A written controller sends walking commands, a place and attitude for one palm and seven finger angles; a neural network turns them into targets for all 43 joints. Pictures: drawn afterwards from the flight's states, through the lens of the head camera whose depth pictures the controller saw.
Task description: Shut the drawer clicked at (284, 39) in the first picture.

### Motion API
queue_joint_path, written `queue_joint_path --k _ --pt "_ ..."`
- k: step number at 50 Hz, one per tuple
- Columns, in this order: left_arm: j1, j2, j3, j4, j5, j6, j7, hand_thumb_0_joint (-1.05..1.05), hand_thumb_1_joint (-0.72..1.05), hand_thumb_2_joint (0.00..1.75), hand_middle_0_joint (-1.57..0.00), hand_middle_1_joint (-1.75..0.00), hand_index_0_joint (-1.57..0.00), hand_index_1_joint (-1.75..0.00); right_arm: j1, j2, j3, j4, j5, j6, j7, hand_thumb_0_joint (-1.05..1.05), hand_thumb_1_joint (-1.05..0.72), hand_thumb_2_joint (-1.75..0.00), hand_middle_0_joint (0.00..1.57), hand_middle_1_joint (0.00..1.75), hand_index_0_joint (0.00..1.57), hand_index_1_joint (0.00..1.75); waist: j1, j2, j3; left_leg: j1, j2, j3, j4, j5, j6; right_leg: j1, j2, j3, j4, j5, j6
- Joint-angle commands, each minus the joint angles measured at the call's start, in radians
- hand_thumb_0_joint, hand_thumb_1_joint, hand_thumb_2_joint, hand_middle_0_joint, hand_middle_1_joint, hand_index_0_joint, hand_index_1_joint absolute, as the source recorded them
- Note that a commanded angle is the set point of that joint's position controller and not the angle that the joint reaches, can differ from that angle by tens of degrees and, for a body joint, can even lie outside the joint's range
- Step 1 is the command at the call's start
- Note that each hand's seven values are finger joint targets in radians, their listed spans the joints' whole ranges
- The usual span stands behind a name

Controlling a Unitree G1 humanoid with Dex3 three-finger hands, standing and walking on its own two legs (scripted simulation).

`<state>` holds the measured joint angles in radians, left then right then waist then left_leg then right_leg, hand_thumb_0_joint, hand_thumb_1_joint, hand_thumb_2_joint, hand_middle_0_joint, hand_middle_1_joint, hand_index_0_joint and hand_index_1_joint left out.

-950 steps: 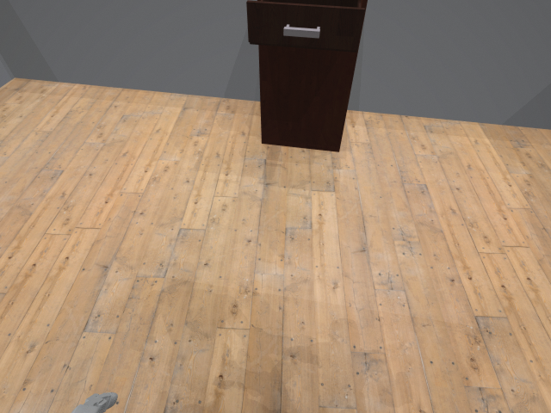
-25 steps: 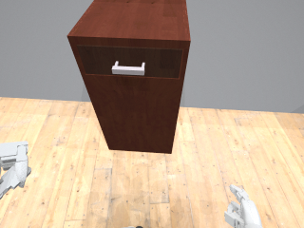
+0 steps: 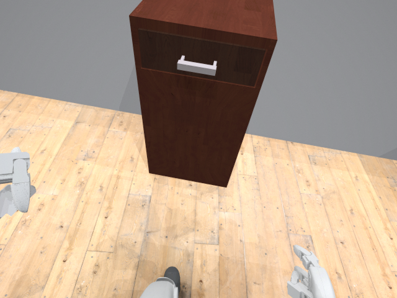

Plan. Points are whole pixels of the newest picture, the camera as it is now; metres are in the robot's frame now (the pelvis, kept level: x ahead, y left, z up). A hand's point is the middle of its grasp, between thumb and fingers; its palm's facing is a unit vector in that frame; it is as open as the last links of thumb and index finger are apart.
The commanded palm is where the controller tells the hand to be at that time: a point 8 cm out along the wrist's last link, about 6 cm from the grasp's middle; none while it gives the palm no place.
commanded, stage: step back with the hand held close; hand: left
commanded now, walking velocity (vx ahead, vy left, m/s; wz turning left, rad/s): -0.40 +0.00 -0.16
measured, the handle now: (197, 64) +0.81 +0.02 +0.03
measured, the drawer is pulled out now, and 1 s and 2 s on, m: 0.00 0.00 0.00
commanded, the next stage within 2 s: stop stepping back and stand still in 0.04 s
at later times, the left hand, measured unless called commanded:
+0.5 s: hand out of the picture +0.07 +0.25 +0.20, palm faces +0.16 -0.88 -0.45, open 3.3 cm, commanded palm +0.02 +0.32 +0.20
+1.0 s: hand out of the picture -0.01 +0.26 +0.21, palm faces +0.27 -0.77 -0.58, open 3.3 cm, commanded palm -0.06 +0.32 +0.20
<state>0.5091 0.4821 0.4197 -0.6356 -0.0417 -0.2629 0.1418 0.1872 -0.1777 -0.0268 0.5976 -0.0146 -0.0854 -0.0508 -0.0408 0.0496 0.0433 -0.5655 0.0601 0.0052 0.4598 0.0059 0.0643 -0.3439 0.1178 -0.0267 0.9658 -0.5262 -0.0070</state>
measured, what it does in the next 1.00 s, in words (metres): walks backwards: right foot, then left foot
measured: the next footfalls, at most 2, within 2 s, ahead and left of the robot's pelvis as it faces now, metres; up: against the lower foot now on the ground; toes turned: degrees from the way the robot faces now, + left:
right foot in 0.08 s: -0.08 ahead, -0.12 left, +0.00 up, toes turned -3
left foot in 0.26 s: +0.07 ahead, +0.11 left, +0.00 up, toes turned -3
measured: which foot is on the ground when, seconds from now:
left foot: down 0.00-0.08, up 0.10-0.24, down 0.26-0.50, up 0.52-0.72, down 0.74-0.98, up 1.00-1.00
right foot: up 0.00-0.06, down 0.08-0.24, up 0.26-0.52, down 0.54-0.74, up 0.76-0.98, down 1.00-1.00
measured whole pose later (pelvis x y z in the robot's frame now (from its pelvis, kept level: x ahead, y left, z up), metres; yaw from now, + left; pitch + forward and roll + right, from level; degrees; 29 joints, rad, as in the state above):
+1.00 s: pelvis -0.21 +0.05 +0.00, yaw -5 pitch +0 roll +0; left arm 0.68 0.49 0.44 -0.67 -0.01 -0.26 0.16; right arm 0.33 -0.14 0.02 0.62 0.00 -0.12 -0.04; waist -0.04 0.01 -0.01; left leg -0.34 0.10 0.03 0.69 -0.41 0.00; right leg -0.32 -0.01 -0.07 0.64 -0.44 -0.04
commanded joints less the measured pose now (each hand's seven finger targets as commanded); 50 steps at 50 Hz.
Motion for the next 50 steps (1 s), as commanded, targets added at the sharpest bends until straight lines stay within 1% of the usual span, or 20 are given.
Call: queue_joint_path --k 1,2,4,5,6,9,11,13,16,23,26,28,30,35,37,38,39,47,48,50 --pt "0.176 0.128 0.138 -0.223 -0.061 -0.067 0.010 0.00 0.90 0.90 -1.40 -1.60 -1.40 -1.60 -0.090 -0.121 -0.047 -0.145 0.007 -0.058 0.019 0.00 -0.90 -0.90 0.20 0.30 0.20 0.30 0.061 0.246 -0.294 0.212 0.156 -0.095 -0.262 -0.453 -0.081 0.172 -0.021 -0.069 -0.337 -0.128 -0.045" --pt "0.151 0.138 0.142 -0.217 -0.061 -0.077 0.005 0.00 0.90 0.90 -1.40 -1.60 -1.40 -1.60 -0.074 -0.122 -0.048 -0.125 0.007 -0.054 0.018 0.00 -0.90 -0.90 0.20 0.30 0.20 0.30 0.056 0.167 -0.272 0.276 0.127 -0.037 -0.133 -0.400 -0.116 0.109 -0.081 -0.014 -0.534 -0.108 -0.062" --pt "0.073 0.168 0.133 -0.194 -0.046 -0.091 0.012 0.00 0.90 0.90 -1.40 -1.60 -1.40 -1.60 -0.065 -0.116 -0.050 -0.080 0.017 -0.034 0.006 0.00 -0.90 -0.90 0.20 0.30 0.20 0.30 0.033 -0.240 -0.119 0.357 -0.020 -0.025 0.543 -0.340 -0.148 -0.339 -0.499 0.544 -0.904 -0.080 -0.184" --pt "0.010 0.190 0.154 -0.212 -0.042 -0.095 0.030 0.00 0.90 0.90 -1.40 -1.60 -1.40 -1.60 -0.086 -0.120 -0.045 -0.065 -0.008 -0.034 0.006 0.00 -0.90 -0.90 0.20 0.30 0.20 0.30 0.044 -0.214 -0.077 0.171 -0.061 -0.058 0.741 -0.488 -0.137 -0.266 -0.593 0.564 -0.859 0.274 -0.251" --pt "-0.027 0.149 0.122 -0.193 -0.031 -0.083 0.029 0.00 0.90 0.90 -1.40 -1.60 -1.40 -1.60 -0.085 -0.110 -0.025 -0.083 -0.005 -0.039 0.001 0.00 -0.90 -0.90 0.20 0.30 0.20 0.30 0.050 -0.237 -0.082 0.079 -0.064 -0.058 0.762 -0.502 -0.121 -0.129 -0.505 0.327 -0.738 0.585 -0.219" --pt "-0.069 0.073 0.038 -0.091 -0.011 -0.021 -0.009 0.00 0.90 0.90 -1.40 -1.60 -1.40 -1.60 -0.124 -0.120 -0.006 -0.119 0.015 -0.032 -0.035 0.00 -0.90 -0.90 0.20 0.30 0.20 0.30 0.013 -0.262 0.000 0.237 -0.028 0.023 0.283 -0.280 -0.077 -0.052 -0.296 0.125 -0.508 0.800 -0.090" --pt "-0.092 0.050 0.023 -0.062 -0.020 -0.015 -0.016 0.00 0.90 0.90 -1.40 -1.60 -1.40 -1.60 -0.110 -0.157 -0.001 -0.110 0.023 -0.060 -0.049 0.00 -0.90 -0.90 0.20 0.30 0.20 0.30 0.016 0.059 -0.020 0.422 0.017 -0.011 -0.072 -0.008 -0.050 -0.077 -0.187 0.053 -0.282 0.523 -0.003" --pt "-0.165 0.061 0.014 -0.118 -0.004 -0.036 0.002 0.00 0.90 0.90 -1.40 -1.60 -1.40 -1.60 -0.043 -0.159 -0.012 -0.111 0.000 -0.099 -0.030 0.00 -0.90 -0.90 0.20 0.30 0.20 0.30 0.032 0.219 -0.129 0.417 0.288 -0.388 -0.204 -0.057 0.063 -0.103 -0.091 0.111 -0.018 -0.076 0.020" --pt "-0.043 0.068 0.052 -0.156 -0.017 -0.022 0.006 0.00 0.90 0.90 -1.40 -1.60 -1.40 -1.60 -0.080 -0.151 -0.018 -0.143 0.009 -0.104 -0.003 0.00 -0.90 -0.90 0.20 0.30 0.20 0.30 0.036 0.081 -0.168 0.279 0.270 -0.404 -0.370 -0.713 0.034 -0.014 -0.084 0.081 0.008 0.022 0.020" --pt "0.259 0.091 0.096 -0.328 -0.013 0.020 0.022 0.00 0.90 0.90 -1.40 -1.60 -1.40 -1.60 -0.121 -0.130 -0.021 -0.211 -0.003 -0.036 0.025 0.00 -0.90 -0.90 0.20 0.30 0.20 0.30 0.067 0.274 -0.173 -0.053 0.109 -0.036 -0.291 -0.717 -0.094 0.409 -0.011 -0.105 -0.295 -0.082 -0.063" --pt "0.146 0.090 0.089 -0.315 -0.018 0.047 0.022 0.00 0.90 0.90 -1.40 -1.60 -1.40 -1.60 -0.081 -0.120 -0.034 -0.161 0.033 -0.002 -0.004 0.00 -0.90 -0.90 0.20 0.30 0.20 0.30 0.039 -0.300 -0.060 -0.011 -0.073 0.075 0.656 -0.443 -0.088 0.019 -0.387 0.287 -0.784 0.052 -0.217" --pt "0.011 0.201 0.206 -0.266 -0.025 0.026 0.011 0.00 0.90 0.90 -1.40 -1.60 -1.40 -1.60 -0.057 -0.136 -0.026 -0.120 0.009 -0.009 -0.006 0.00 -0.90 -0.90 0.20 0.30 0.20 0.30 -0.009 -0.206 -0.075 -0.007 -0.029 0.001 0.952 -0.337 -0.088 -0.159 -0.425 0.236 -0.706 0.168 -0.249" --pt "-0.066 0.100 0.113 -0.085 -0.012 0.046 0.009 0.00 0.90 0.90 -1.40 -1.60 -1.40 -1.60 -0.056 -0.135 -0.046 -0.135 0.021 -0.004 -0.022 0.00 -0.90 -0.90 0.20 0.30 0.20 0.30 -0.020 -0.219 -0.003 0.065 0.031 -0.009 0.780 -0.345 -0.075 -0.327 -0.406 0.290 -0.784 -0.381 -0.181" --pt "-0.085 0.002 -0.023 -0.070 0.001 0.011 0.026 0.00 0.90 0.90 -1.40 -1.60 -1.40 -1.60 -0.061 -0.134 -0.006 -0.108 0.015 -0.078 -0.062 0.00 -0.90 -0.90 0.20 0.30 0.20 0.30 0.003 -0.006 -0.021 0.360 -0.023 0.109 -0.004 -0.448 -0.021 -0.120 -0.268 0.091 -0.467 -0.141 -0.119" --pt "-0.138 0.025 -0.014 -0.209 0.018 -0.036 0.036 0.00 0.90 0.90 -1.40 -1.60 -1.40 -1.60 -0.006 -0.168 -0.009 -0.126 0.005 -0.109 -0.053 0.00 -0.90 -0.90 0.20 0.30 0.20 0.30 0.006 0.340 -0.022 0.553 0.263 -0.439 -0.226 -0.528 0.106 -0.362 -0.098 -0.055 0.004 -0.051 -0.012" --pt "-0.160 0.054 -0.005 -0.259 0.043 -0.055 0.034 0.00 0.90 0.90 -1.40 -1.60 -1.40 -1.60 -0.018 -0.152 -0.007 -0.125 -0.001 -0.119 -0.039 0.00 -0.90 -0.90 0.20 0.30 0.20 0.30 0.003 0.227 0.016 0.468 0.361 -0.577 -0.278 -0.501 0.194 -0.411 -0.113 0.025 0.179 -0.005 -0.001" --pt "-0.081 0.093 0.049 -0.209 0.039 -0.057 0.025 0.00 0.90 0.90 -1.40 -1.60 -1.40 -1.60 -0.024 -0.151 -0.020 -0.115 0.008 -0.122 -0.026 0.00 -0.90 -0.90 0.20 0.30 0.20 0.30 0.016 0.088 0.026 0.424 0.357 -0.517 -0.283 -0.470 0.195 -0.412 -0.141 0.054 0.221 0.075 -0.005" --pt "0.192 0.081 0.132 -0.104 0.016 -0.032 0.045 0.00 0.90 0.90 -1.40 -1.60 -1.40 -1.60 -0.043 -0.130 -0.023 -0.126 0.005 -0.077 -0.015 0.00 -0.90 -0.90 0.20 0.30 0.20 0.30 0.061 0.153 -0.061 -0.092 0.145 -0.032 -0.085 -0.705 0.027 0.355 -0.094 -0.100 -0.300 0.087 -0.017" --pt "0.167 0.067 0.116 -0.062 0.018 -0.019 0.044 0.00 0.90 0.90 -1.40 -1.60 -1.40 -1.60 -0.044 -0.125 -0.027 -0.126 0.013 -0.062 -0.018 0.00 -0.90 -0.90 0.20 0.30 0.20 0.30 0.066 -0.001 -0.059 -0.134 0.080 0.022 0.125 -0.664 -0.001 0.394 -0.115 -0.028 -0.420 0.025 -0.037" --pt "0.147 0.066 0.108 0.029 0.003 0.004 0.038 0.00 0.90 0.90 -1.40 -1.60 -1.40 -1.60 -0.067 -0.127 -0.045 -0.140 0.031 -0.049 -0.018 0.00 -0.90 -0.90 0.20 0.30 0.20 0.30 0.046 -0.420 -0.012 -0.227 -0.076 0.001 0.698 -0.563 -0.039 0.231 -0.478 0.666 -0.772 -0.130 -0.181"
